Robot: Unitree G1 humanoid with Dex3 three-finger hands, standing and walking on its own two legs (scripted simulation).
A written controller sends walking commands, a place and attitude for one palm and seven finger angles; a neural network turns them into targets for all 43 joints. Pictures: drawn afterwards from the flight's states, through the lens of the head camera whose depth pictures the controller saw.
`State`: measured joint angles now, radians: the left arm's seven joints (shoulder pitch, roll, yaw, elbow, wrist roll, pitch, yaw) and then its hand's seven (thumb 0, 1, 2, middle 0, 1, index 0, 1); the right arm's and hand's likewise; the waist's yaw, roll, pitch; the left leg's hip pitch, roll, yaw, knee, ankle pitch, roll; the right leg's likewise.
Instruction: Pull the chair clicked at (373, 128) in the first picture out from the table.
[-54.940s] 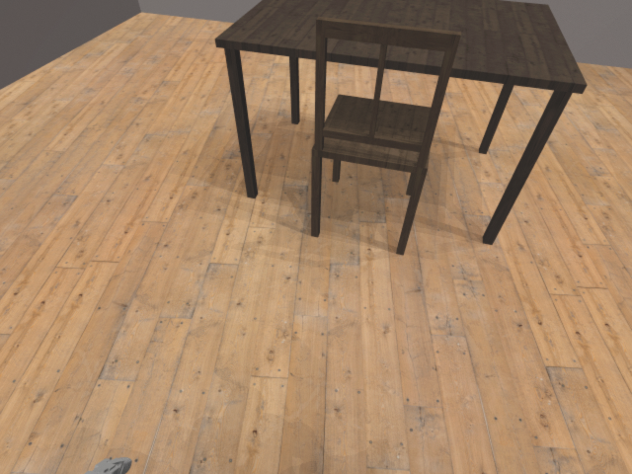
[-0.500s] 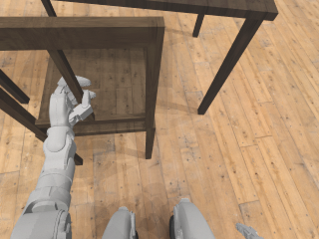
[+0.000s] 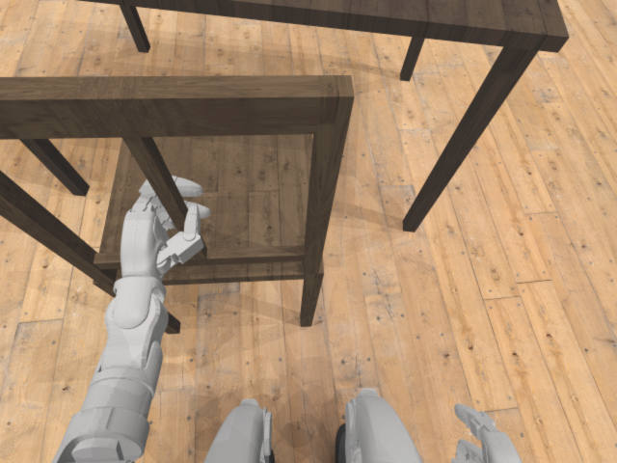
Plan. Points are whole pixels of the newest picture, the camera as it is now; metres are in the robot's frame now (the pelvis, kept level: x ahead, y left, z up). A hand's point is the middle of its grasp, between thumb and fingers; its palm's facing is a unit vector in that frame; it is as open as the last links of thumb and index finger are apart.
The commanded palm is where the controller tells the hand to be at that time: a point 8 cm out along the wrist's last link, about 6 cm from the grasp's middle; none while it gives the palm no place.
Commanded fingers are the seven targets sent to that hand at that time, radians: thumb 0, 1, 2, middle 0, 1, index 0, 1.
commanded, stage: step backward, pulling the chair out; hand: left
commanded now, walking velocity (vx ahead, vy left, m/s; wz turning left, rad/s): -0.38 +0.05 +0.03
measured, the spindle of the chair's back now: (176, 208) +0.42 +0.18 +0.03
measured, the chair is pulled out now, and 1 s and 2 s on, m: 0.22 0.37 0.43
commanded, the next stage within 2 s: none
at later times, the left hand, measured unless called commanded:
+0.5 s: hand (206, 272) +0.33 +0.13 +0.03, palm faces -0.03 -0.99 -0.14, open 5.0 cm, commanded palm +0.32 +0.18 +0.03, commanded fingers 0.00 0.90 0.90 -0.50 -1.45 -0.50 -1.45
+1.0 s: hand (212, 350) +0.25 +0.11 +0.03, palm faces -0.03 -0.99 -0.16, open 5.0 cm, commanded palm +0.25 +0.16 +0.04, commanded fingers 0.00 0.90 0.90 -0.50 -1.45 -0.50 -1.45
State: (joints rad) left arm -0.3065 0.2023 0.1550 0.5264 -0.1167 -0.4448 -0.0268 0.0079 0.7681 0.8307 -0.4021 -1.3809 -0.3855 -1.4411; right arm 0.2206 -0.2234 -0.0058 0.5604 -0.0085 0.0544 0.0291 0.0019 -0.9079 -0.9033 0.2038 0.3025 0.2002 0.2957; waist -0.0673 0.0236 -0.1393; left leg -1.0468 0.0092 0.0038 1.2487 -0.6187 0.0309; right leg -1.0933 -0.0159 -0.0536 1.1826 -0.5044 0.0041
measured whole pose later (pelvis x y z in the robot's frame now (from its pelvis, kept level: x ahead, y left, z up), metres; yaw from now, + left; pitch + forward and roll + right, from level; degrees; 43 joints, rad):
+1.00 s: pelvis -0.08 +0.00 +0.09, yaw +1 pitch +2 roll +0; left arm -0.40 0.12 -0.04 1.01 -0.05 -0.23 0.11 0.04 0.74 0.81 -0.29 -1.13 -0.50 -1.45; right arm 0.25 -0.30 -0.01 0.72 0.07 0.04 -0.12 0.00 -0.91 -0.90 0.20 0.30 0.20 0.30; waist -0.07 0.01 0.08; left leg -0.43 -0.02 0.04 0.57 -0.16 0.03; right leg -0.46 -0.04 -0.04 0.50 -0.09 0.01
